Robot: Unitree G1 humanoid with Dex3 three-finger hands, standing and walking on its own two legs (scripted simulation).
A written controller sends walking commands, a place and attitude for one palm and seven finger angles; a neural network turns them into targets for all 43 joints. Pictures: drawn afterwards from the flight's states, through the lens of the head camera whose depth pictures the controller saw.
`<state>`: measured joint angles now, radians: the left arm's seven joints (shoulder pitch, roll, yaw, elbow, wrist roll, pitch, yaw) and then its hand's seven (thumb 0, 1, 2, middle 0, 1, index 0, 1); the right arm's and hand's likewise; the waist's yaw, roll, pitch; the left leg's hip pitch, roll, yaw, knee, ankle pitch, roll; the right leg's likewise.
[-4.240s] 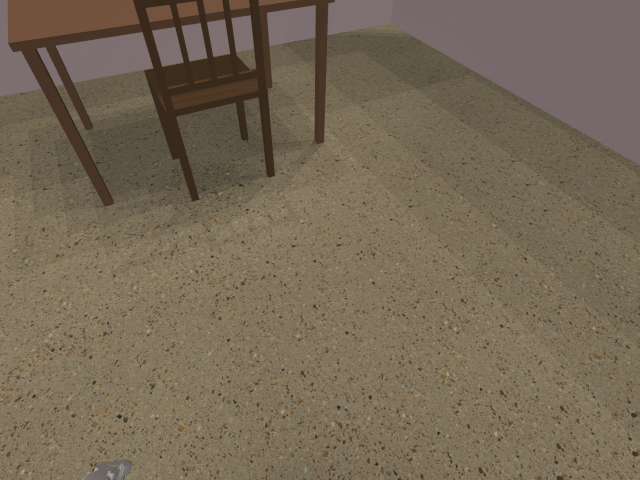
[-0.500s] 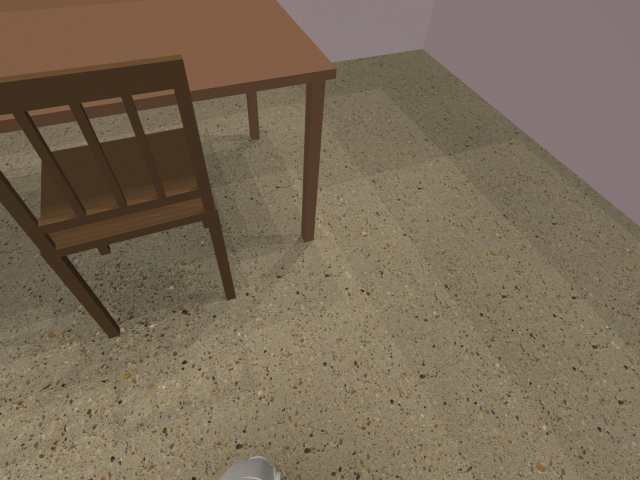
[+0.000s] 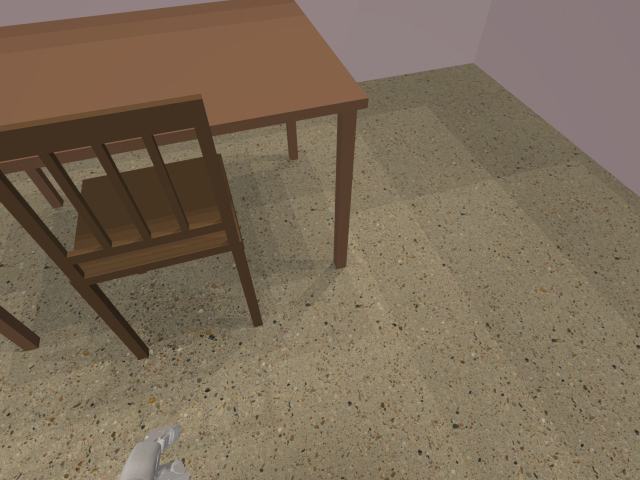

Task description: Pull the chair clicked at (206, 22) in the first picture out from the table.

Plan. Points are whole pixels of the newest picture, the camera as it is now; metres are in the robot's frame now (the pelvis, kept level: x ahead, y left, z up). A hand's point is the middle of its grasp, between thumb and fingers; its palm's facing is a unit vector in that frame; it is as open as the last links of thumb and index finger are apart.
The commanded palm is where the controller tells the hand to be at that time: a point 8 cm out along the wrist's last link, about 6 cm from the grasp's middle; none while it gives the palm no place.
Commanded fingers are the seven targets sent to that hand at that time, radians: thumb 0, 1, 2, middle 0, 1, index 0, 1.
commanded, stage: turn to face it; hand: left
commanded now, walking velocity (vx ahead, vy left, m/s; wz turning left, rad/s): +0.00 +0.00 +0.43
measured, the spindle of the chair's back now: (125, 195) +0.67 +0.42 -0.09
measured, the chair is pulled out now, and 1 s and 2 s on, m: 0.00 0.00 0.00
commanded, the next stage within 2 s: take the last steps up to it in 0.26 s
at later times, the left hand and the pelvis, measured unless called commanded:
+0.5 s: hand out of the picture -0.07 +0.19 -0.17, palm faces +0.30 -0.93 -0.23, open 7.4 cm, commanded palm none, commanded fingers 0.00 0.90 0.90 -0.20 -0.30 -0.20 -0.30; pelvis -0.01 +0.00 +0.00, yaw +14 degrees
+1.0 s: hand out of the picture +0.15 +0.24 -0.17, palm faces +0.21 -0.96 -0.17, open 7.4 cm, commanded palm none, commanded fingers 0.00 0.90 0.90 -0.20 -0.30 -0.20 -0.30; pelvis +0.10 +0.04 +0.00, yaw +15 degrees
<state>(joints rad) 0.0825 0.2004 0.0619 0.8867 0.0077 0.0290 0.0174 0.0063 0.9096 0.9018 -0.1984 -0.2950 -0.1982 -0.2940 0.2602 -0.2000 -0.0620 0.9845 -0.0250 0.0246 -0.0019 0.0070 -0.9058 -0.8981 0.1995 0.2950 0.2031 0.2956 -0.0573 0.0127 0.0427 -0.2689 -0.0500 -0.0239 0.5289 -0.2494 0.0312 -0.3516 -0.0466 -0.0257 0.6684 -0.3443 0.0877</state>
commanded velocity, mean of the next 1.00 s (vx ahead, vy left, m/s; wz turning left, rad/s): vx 0.20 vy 0.01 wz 0.13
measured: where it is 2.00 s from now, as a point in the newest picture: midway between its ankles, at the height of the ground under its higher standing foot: (302, 463)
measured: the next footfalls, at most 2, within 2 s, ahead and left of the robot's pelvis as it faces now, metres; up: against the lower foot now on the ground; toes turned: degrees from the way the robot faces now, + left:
right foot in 0.02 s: +0.07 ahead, -0.12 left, +0.00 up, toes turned -2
left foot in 0.52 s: -0.04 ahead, +0.11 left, +0.00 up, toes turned +17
